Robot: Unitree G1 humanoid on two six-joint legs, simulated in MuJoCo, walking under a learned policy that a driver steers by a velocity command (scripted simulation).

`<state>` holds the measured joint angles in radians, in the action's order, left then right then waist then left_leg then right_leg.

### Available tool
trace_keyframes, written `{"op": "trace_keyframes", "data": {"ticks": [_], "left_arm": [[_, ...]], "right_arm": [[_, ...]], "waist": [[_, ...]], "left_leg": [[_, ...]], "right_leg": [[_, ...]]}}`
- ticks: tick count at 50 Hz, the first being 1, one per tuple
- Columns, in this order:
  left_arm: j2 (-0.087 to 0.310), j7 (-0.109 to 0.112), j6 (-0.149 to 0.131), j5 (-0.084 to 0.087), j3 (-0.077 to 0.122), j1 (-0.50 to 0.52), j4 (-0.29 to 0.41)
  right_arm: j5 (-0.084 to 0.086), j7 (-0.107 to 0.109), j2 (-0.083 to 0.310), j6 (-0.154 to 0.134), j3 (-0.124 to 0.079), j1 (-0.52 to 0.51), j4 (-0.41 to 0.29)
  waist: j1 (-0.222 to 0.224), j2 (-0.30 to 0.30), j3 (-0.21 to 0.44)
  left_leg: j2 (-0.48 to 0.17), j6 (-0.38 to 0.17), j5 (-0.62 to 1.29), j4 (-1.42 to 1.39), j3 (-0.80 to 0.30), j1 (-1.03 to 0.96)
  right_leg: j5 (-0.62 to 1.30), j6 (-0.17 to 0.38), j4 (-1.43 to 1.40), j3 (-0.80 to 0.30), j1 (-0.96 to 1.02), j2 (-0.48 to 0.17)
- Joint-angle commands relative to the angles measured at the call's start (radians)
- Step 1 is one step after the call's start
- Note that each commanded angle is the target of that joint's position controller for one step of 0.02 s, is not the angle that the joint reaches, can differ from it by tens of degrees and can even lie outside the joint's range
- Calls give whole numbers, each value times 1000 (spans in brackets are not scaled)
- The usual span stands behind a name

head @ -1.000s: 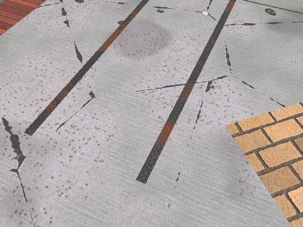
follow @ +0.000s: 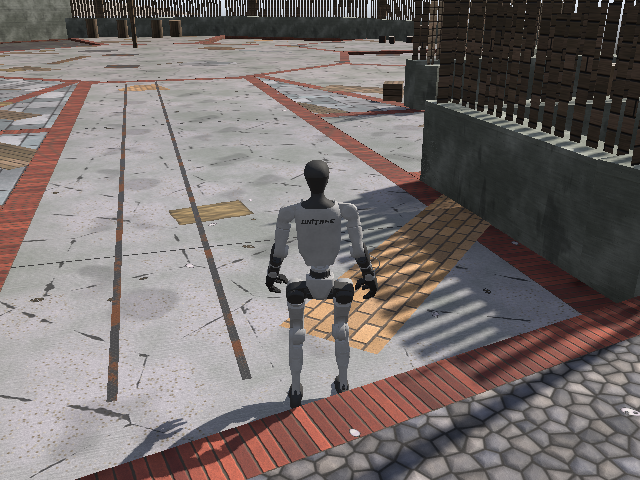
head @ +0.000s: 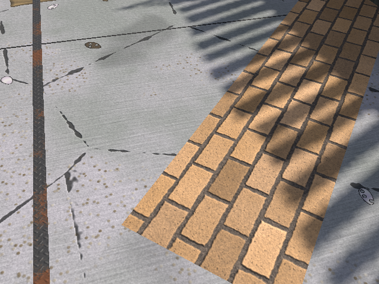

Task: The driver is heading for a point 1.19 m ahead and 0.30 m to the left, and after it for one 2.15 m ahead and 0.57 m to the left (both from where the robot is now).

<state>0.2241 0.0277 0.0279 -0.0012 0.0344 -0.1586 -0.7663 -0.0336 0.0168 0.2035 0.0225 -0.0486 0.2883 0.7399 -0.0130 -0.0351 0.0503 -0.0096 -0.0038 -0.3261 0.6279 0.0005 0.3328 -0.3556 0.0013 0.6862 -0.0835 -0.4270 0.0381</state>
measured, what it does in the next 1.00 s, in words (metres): walks ahead, turning left: right foot, then left foot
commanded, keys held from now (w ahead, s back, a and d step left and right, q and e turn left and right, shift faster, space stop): w+shift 0.20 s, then w+q+shift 0.56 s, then w+shift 0.18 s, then w+e+shift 0.06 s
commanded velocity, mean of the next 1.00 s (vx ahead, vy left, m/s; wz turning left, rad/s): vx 0.80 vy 0.00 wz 0.44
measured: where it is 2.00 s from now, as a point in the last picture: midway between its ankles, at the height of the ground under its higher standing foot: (99, 132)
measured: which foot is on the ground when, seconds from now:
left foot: down 0.00-0.30, up 0.32-0.76, down 0.78-1.00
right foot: up 0.00-0.30, down 0.32-0.78, up 0.80-1.00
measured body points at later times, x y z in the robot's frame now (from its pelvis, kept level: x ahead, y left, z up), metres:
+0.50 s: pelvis +0.15 -0.03 +0.02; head +0.17 -0.04 +0.47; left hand +0.18 +0.24 -0.10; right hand +0.29 -0.28 -0.11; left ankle +0.17 +0.11 -0.64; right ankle +0.09 -0.14 -0.72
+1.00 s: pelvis +0.52 +0.14 +0.01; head +0.53 +0.15 +0.46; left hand +0.52 +0.42 -0.10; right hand +0.66 -0.09 -0.13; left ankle +0.45 +0.13 -0.72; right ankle +0.68 +0.02 -0.64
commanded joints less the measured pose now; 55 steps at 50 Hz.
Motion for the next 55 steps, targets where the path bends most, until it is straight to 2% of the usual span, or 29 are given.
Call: {"op": "trace_keyframes", "data": {"ticks": [1,2,4,7,9,10,11,13,15,16,17,18,19,21,27,32,34,36,37,38,39,40,41,43,45,46,49,52,55], "left_arm": [[163,-6,-31,23,66,115,72],[170,-8,-37,25,78,135,79],[111,-15,-62,29,70,146,63],[42,-29,-94,18,57,172,48],[28,-34,-106,26,51,165,38],[15,-72,-68,-57,32,139,33],[25,-85,-54,-56,37,154,41],[59,-78,-58,-29,42,110,41],[107,-48,-91,-29,51,-80,-14],[185,-28,-111,-46,68,-261,-50],[339,-16,-106,-60,102,-333,-61],[298,-7,-101,-62,96,-274,-55],[220,-10,-104,-53,71,-194,-34],[145,-12,-108,-38,47,-114,-20],[86,-27,-138,-36,32,-219,-82],[115,-11,-148,-32,32,-275,-120],[151,-2,-139,-31,33,-292,-129],[228,14,-111,-41,49,-298,-128],[265,18,-93,-48,60,-278,-119],[277,12,-87,-43,64,-246,-99],[212,-3,-91,-51,52,-261,-106],[93,-27,-115,-27,20,-265,9],[163,-26,-142,-23,26,-92,55],[144,-24,-153,-11,15,-117,29],[110,-38,-116,-49,3,-179,0],[104,-46,-94,-57,3,-186,-9],[95,-60,-70,-40,-3,-37,38],[78,-73,-82,-16,-11,97,66],[52,-88,-92,5,-23,148,75]], "right_arm": [[15,15,258,-30,-80,38,-44],[28,29,263,-38,-84,55,-33],[46,40,215,-58,-77,94,-10],[61,38,173,-78,-74,108,8],[67,32,191,-88,-81,77,3],[13,-3,182,-82,-76,102,30],[9,-20,182,-76,-82,117,42],[20,-34,187,-67,-85,105,49],[23,-28,158,-67,-77,54,38],[27,-23,89,-76,-60,-15,4],[55,-25,7,-93,-35,-66,-72],[26,-24,88,-88,-49,-110,-68],[17,-34,102,-85,-57,-105,-47],[0,-62,111,-76,-65,-30,-2],[5,-104,78,-39,-39,-193,-38],[2,-130,67,-35,-7,-381,-100],[9,-119,63,-36,4,-389,-110],[17,-97,103,-36,-4,-260,-82],[21,-86,143,-38,-20,-94,-43],[16,-69,211,-43,-52,121,18],[11,-48,267,-41,-81,161,57],[-6,-42,382,-29,-98,79,29],[-1,-30,355,-18,-97,157,33],[-1,-13,266,-37,-75,101,75],[8,-9,194,-69,-46,-4,61],[17,-13,165,-86,-35,-11,63],[32,-29,186,-123,-35,51,93],[35,-43,163,-146,-26,108,114],[36,-30,176,-165,-14,176,151]], "waist": [[-39,276,-130],[-40,265,-147],[-49,215,-124],[-57,194,-61],[-44,224,-58],[-49,196,-52],[-57,222,-70],[-24,220,-82],[77,116,-33],[173,-55,32],[194,-297,46],[169,-139,-20],[123,-79,-62],[46,-91,-59],[38,-59,-175],[46,-17,-242],[29,-31,-202],[-56,-89,-89],[-139,-111,-1],[-229,-83,108],[-209,37,130],[-78,305,190],[-157,107,205],[-55,-32,-30],[46,-28,-83],[63,-13,-99],[33,27,-195],[-22,36,-226],[-43,63,-208]], "left_leg": [[-314,-193,-618,-499,-527,-43],[-330,-194,-606,-504,-552,-102],[-296,-164,-448,-486,-473,-197],[-225,-133,-242,-471,-307,-174],[-197,-140,-181,-471,-237,-101],[-151,-141,-198,-472,-206,-112],[-152,-154,-189,-468,-212,-83],[-174,-167,-187,-443,-255,-29],[-122,-137,-179,-281,-232,161],[-23,-104,-209,2,-143,345],[79,-86,-217,269,-43,620],[5,-104,-132,412,-128,675],[-16,-103,-45,452,-144,670],[-53,-73,55,468,-103,571],[-78,-54,275,516,-44,616],[-70,-124,324,245,112,473],[4,-175,280,157,200,341],[85,-216,140,148,231,192],[119,-237,54,155,222,10],[141,-270,37,84,164,-284],[46,-295,-75,18,-29,-539],[-242,-444,-253,-184,-662,-778],[-252,-410,-260,-334,-776,-765],[-237,-334,-103,-386,-579,-454],[-143,-294,-41,-418,-409,-195],[-110,-287,-18,-442,-357,-127],[-61,-249,187,-528,-207,-72],[-7,-156,497,-565,-45,-100],[-64,-90,831,-608,50,-240]], "right_leg": [[-90,-24,198,67,-212,-3],[-78,-21,257,39,-310,-38],[12,-11,221,41,-369,-60],[115,-4,63,90,-208,-39],[133,-5,-49,119,-73,-17],[78,-5,-119,156,-6,17],[69,-2,-143,168,50,20],[115,8,-238,151,172,2],[121,21,-298,110,502,-46],[-91,34,-363,-101,720,-236],[-493,111,-524,-511,791,-489],[-503,145,-510,-541,677,-512],[-406,115,-490,-413,621,-439],[-249,67,-519,-204,512,-345],[97,63,-579,124,395,-293],[436,44,-618,321,414,-279],[965,30,-518,379,482,-277],[1427,30,-268,386,582,-311],[1507,50,-48,377,549,-334],[1378,58,241,356,407,-338],[605,41,569,341,120,-236],[-156,-18,933,228,-335,-38],[-21,7,918,40,-439,-55],[72,28,758,46,-390,-159],[86,16,641,30,-227,-208],[80,5,597,32,-193,-222],[210,-7,410,101,-269,-230],[447,37,137,172,-220,-184],[592,102,-30,207,-152,-107]]}}
Next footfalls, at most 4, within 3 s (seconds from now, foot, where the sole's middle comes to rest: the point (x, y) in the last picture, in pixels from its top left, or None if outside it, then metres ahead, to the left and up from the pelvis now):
0.32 right None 0.13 -0.14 -0.76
0.78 left None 0.49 0.15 -0.76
1.24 right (121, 193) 0.95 0.28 -0.76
1.64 left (72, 129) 1.34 0.57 -0.76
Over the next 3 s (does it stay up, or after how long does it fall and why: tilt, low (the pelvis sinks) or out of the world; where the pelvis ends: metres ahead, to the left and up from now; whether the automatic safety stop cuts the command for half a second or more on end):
stays up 1.32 0.50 0.02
